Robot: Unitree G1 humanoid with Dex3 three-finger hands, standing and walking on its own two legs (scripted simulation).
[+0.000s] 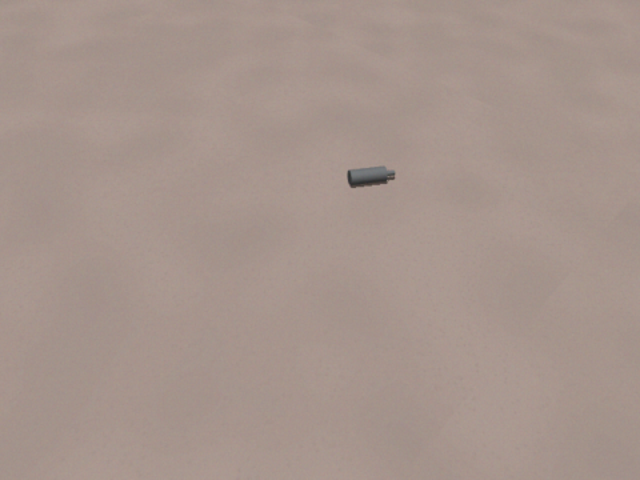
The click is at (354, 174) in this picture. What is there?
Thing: lying bottle
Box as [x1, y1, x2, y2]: [347, 166, 394, 184]
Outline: 394,170 387,171 384,166 348,170 348,182 349,184 357,184 386,180 386,177 388,175 394,174
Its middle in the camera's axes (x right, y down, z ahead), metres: +0.26 -0.33 +1.90
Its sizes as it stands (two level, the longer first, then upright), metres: 0.226 0.073 0.073
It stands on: the floor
